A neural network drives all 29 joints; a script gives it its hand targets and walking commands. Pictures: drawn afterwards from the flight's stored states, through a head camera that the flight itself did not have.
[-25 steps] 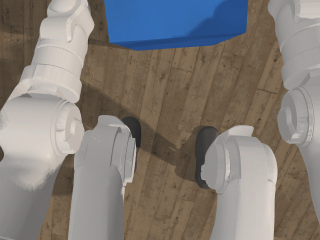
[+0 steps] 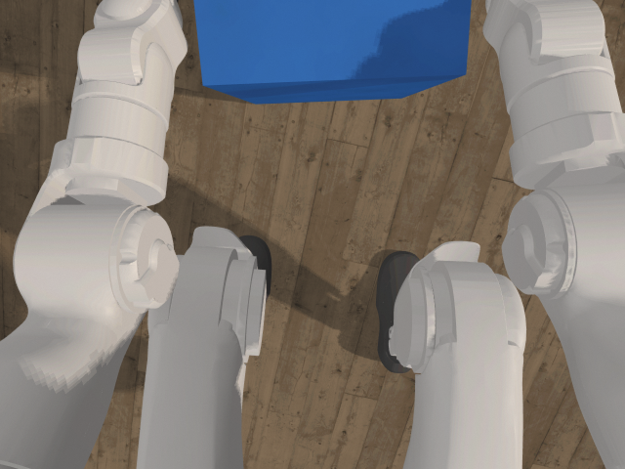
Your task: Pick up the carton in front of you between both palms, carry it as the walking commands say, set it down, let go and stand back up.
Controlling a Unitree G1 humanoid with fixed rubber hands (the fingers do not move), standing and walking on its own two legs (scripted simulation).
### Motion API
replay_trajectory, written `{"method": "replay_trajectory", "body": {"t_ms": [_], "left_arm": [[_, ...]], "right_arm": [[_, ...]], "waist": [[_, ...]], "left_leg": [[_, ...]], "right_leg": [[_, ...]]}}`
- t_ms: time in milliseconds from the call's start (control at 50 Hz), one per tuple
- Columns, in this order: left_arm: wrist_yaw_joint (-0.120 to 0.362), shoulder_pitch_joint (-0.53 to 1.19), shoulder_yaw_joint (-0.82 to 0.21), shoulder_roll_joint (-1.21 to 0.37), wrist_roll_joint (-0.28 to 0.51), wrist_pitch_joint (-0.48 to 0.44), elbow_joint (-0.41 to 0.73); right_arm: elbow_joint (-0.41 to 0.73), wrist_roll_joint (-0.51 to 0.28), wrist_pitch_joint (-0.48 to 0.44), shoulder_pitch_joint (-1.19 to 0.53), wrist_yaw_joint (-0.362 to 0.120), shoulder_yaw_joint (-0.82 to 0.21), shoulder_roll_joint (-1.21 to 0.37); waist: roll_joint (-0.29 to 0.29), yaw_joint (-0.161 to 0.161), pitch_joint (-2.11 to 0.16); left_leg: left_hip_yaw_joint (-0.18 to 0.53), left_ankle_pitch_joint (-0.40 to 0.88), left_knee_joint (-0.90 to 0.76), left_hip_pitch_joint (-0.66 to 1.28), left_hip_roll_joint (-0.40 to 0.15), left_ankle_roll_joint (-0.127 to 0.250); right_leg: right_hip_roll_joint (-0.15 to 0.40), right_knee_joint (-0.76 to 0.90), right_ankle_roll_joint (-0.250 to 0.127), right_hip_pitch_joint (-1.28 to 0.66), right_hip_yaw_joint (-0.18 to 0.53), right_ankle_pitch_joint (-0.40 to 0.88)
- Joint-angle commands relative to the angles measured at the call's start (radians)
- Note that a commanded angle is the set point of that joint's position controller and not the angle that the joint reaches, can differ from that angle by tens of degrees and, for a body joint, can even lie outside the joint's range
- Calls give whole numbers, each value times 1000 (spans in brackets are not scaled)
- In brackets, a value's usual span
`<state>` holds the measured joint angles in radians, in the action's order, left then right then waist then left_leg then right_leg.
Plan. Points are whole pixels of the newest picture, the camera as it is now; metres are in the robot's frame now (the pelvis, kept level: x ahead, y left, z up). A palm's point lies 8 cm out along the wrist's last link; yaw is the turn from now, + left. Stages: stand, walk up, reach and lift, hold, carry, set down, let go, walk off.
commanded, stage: reach and lift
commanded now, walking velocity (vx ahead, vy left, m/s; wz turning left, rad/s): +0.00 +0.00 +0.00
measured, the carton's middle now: out of the picture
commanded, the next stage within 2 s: none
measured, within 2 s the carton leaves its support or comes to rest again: leaves its support in 0.02 s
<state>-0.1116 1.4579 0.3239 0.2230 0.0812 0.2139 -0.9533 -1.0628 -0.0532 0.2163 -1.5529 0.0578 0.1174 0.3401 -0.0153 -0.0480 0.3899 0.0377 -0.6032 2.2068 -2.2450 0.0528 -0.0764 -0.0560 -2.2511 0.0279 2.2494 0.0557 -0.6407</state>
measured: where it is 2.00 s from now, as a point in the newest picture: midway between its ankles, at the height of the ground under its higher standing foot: (320, 321)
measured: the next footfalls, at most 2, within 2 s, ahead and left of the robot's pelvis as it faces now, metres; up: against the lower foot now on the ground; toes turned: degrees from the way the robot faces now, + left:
none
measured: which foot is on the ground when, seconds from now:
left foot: down 0.00-1.00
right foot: down 0.00-1.00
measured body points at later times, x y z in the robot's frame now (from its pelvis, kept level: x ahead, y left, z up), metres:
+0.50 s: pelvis -0.02 +0.00 +0.10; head +0.27 -0.02 +0.45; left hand +0.51 +0.15 +0.03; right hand +0.52 -0.15 +0.03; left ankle +0.11 +0.14 -0.33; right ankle +0.09 -0.13 -0.33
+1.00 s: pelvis +0.02 +0.01 +0.22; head +0.22 -0.01 +0.63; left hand +0.47 +0.15 +0.17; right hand +0.48 -0.16 +0.17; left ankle +0.11 +0.14 -0.33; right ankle +0.09 -0.13 -0.33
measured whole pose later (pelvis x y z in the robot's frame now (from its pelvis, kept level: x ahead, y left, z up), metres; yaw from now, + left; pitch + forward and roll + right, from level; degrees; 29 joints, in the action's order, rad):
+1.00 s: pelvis +0.02 +0.01 +0.22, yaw -3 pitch +37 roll +1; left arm -0.06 0.80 0.46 -0.08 -0.21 0.39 -0.61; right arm -0.69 0.22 0.38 -0.86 0.04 0.40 -0.03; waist 0.01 -0.03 -0.23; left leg 0.11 -0.48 1.45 -1.63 0.09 -0.07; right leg -0.11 -1.46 0.05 1.63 0.11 -0.49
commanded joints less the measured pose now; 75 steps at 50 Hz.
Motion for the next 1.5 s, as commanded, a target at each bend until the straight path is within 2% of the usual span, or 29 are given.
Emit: {"method": "replay_trajectory", "body": {"t_ms": [0,60,120,180,260,300,360,480,600,680,800,980,1160,1480], "left_arm": [[265,622,-416,-1033,145,-3,282],[254,642,-467,-1077,156,28,402],[236,623,-503,-1109,123,58,490],[250,536,-452,-1134,48,91,421],[286,428,-272,-1127,-113,129,224],[294,421,-213,-1120,-161,137,188],[301,432,-174,-1121,-194,136,175],[317,451,-217,-1177,-183,152,218],[331,398,-326,-1263,-135,184,289],[334,314,-395,-1306,-105,197,321],[328,166,-444,-1339,-94,189,326],[319,-20,-449,-1364,-121,153,291],[317,-199,-469,-1380,-149,127,294],[325,-537,-571,-1378,-155,142,377]], "right_arm": [[325,-142,-17,-539,-261,-326,-1070],[458,-153,14,-547,-240,-371,-1152],[488,-129,53,-477,-212,-390,-1237],[376,-51,92,-340,-217,-309,-1281],[163,93,125,-259,-244,-123,-1275],[124,135,130,-267,-253,-57,-1264],[112,171,128,-284,-257,-1,-1253],[157,181,140,-297,-262,-5,-1282],[260,129,168,-253,-279,-111,-1366],[316,90,182,-184,-287,-187,-1416],[344,71,174,-53,-285,-243,-1457],[326,110,138,135,-270,-231,-1478],[352,130,113,301,-264,-254,-1503],[462,130,132,628,-265,-360,-1506]], "waist": [[111,-19,-1586],[121,-26,-1915],[118,-27,-2013],[110,-20,-1760],[107,-32,-1396],[103,-36,-1347],[97,-28,-1356],[67,-2,-1507],[47,5,-1681],[49,4,-1713],[59,2,-1613],[40,18,-1428],[32,19,-1312],[23,34,-1054]], "left_leg": [[-143,635,-119,721,77,45],[-150,728,-147,792,87,34],[-163,691,-203,792,102,22],[-169,515,-285,663,111,19],[-171,240,-403,529,106,35],[-169,191,-450,527,106,42],[-164,172,-503,551,108,46],[-160,180,-589,667,112,37],[-161,274,-647,837,117,28],[-150,340,-693,931,118,26],[-122,372,-781,1016,119,28],[-82,361,-947,1152,118,32],[-43,382,-1126,1338,105,44],[20,550,-1475,1759,72,59]], "right_leg": [[-68,175,-25,-739,-116,634],[-81,189,-14,-904,-121,766],[-100,249,2,-933,-127,741],[-109,344,6,-795,-132,569],[-114,472,-1,-585,-138,255],[-116,518,-8,-560,-138,192],[-118,568,-13,-585,-138,173],[-119,648,-15,-720,-144,193],[-122,707,-3,-854,-151,290],[-125,748,7,-924,-146,355],[-125,833,14,-998,-128,389],[-119,1001,5,-1140,-88,383],[-106,1178,-1,-1336,-46,414],[-71,1528,-11,-1749,11,584]]}}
